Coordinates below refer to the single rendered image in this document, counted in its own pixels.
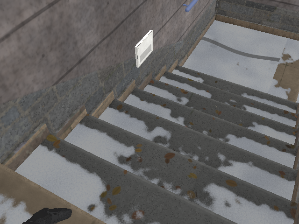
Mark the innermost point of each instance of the robot left hand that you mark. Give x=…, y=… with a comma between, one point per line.
x=49, y=216

